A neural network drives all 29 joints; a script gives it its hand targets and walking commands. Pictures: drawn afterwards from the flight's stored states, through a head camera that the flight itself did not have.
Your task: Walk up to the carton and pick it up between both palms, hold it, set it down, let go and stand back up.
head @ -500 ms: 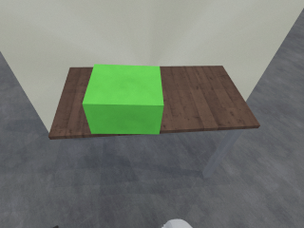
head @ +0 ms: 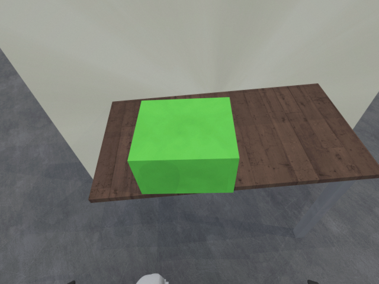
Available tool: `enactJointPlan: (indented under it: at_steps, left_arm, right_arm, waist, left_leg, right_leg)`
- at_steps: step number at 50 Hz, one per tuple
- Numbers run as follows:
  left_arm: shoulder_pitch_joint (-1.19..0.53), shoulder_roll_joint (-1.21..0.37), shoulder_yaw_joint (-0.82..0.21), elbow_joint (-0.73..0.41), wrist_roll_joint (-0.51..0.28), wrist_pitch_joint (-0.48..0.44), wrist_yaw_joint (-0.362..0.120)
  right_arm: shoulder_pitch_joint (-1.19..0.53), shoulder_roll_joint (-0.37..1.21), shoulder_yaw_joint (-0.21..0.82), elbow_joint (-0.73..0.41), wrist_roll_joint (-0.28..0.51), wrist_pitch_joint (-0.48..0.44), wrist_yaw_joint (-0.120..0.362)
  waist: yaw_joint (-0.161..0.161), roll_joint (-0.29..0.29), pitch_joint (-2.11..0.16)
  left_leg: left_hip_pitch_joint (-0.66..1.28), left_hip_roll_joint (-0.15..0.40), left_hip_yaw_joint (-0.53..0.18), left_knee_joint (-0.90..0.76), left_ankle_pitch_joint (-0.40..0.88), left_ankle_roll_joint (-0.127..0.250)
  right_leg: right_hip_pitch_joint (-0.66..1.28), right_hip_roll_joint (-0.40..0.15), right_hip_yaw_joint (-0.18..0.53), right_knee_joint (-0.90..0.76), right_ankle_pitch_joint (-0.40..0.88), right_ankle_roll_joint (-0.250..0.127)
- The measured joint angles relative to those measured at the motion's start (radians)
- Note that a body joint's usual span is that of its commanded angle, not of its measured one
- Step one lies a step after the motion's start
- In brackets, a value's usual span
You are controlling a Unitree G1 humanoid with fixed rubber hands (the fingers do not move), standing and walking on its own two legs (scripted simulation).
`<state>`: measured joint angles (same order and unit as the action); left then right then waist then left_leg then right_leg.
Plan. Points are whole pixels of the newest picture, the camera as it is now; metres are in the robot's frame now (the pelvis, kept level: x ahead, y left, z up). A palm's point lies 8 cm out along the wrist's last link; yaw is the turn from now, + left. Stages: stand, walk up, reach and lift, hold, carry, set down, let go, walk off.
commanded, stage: walk up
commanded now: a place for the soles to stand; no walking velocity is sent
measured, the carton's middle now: (186, 145) +0.50 +0.03 -0.05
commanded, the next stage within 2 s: none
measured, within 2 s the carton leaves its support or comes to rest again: neither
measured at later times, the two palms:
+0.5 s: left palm (54, 276) +0.16 +0.31 -0.08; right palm (306, 280) +0.16 -0.22 -0.08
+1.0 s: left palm out of the picture +0.14 +0.28 -0.09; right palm out of the picture +0.08 -0.25 -0.09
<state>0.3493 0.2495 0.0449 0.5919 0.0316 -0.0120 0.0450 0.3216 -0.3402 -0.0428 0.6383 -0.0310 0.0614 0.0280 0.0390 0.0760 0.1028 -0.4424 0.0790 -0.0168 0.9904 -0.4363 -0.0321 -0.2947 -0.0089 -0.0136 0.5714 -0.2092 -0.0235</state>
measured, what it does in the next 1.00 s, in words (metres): steps on the spot: left foot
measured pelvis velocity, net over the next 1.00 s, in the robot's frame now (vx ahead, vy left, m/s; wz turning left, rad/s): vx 0.01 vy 0.03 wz -0.03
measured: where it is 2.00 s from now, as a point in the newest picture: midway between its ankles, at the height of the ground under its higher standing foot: outside the picture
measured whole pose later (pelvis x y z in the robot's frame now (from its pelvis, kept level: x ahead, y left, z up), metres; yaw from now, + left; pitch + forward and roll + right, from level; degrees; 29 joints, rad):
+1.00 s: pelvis +0.01 +0.03 +0.00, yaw -1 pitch -2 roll +0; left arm 0.24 0.30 0.01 0.63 0.00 0.02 -0.03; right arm 0.35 -0.33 -0.01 0.61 -0.02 0.00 0.01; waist -0.01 -0.01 0.05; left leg -0.30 0.07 0.01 0.57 -0.23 -0.05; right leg -0.29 0.01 0.05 0.60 -0.27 0.01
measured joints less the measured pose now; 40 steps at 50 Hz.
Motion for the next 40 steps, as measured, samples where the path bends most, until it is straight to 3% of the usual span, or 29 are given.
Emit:
enactJointPlan:
  at_steps: [6,9,11,14,19,29,40]
  left_arm:
    - [-0.025,0.049,-0.002,0.025,-0.014,0.035,-0.024]
    - [-0.054,0.072,-0.009,0.043,-0.028,0.051,-0.035]
    - [-0.061,0.067,-0.02,0.045,-0.03,0.06,-0.037]
    - [-0.078,0.069,-0.031,0.048,-0.033,0.055,-0.043]
    - [-0.13,0.062,-0.042,0.052,-0.018,0.036,-0.049]
    - [-0.147,0.068,-0.044,0.046,-0.035,0.031,-0.066]
    - [-0.133,0.05,-0.05,0.029,-0.04,0.035,-0.075]
  right_arm:
    - [0.018,0.03,0.007,-0.011,0.01,-0.037,-0.01]
    - [0.023,0.067,0.031,-0.008,0.004,-0.049,-0.027]
    - [0.031,0.068,0.038,-0.019,0.011,-0.046,-0.029]
    - [0.02,0.064,0.041,-0.044,0.018,-0.042,-0.028]
    - [-0.039,0.033,0.04,-0.081,0.033,-0.055,-0.021]
    - [-0.053,0.02,0.046,-0.081,0.029,-0.051,-0.023]
    - [-0.014,0.017,0.037,-0.054,0.019,-0.054,-0.025]
  waist:
    - [-0.001,-0.069,-0.005]
    - [-0.014,-0.155,0.0]
    - [-0.031,-0.154,-0.024]
    - [-0.041,-0.16,-0.051]
    - [-0.039,-0.108,-0.035]
    - [-0.034,-0.056,-0.06]
    - [-0.043,-0.065,-0.06]
  left_leg:
    - [0.126,-0.005,0.014,-0.345,0.159,-0.02]
    - [0.135,-0.049,0.044,-0.319,0.138,-0.013]
    - [0.128,-0.038,0.034,-0.306,0.124,-0.003]
    - [0.122,-0.035,0.036,-0.322,0.128,-0.001]
    - [0.122,-0.017,0.029,-0.343,0.142,-0.001]
    - [0.166,-0.019,0.036,-0.394,0.167,-0.008]
    - [0.167,-0.01,0.036,-0.417,0.195,-0.018]
  right_leg:
    - [-0.058,-0.021,0.012,0.121,-0.077,0.037]
    - [-0.072,-0.045,0.063,0.196,-0.162,0.032]
    - [-0.067,-0.021,0.056,0.22,-0.226,0.029]
    - [-0.022,-0.013,0.05,0.143,-0.168,0.025]
    - [0.016,0.003,0.042,0.047,-0.096,0.055]
    - [0.042,0.001,0.047,0.032,-0.093,0.046]
    - [0.026,0.013,0.052,0.038,-0.075,0.031]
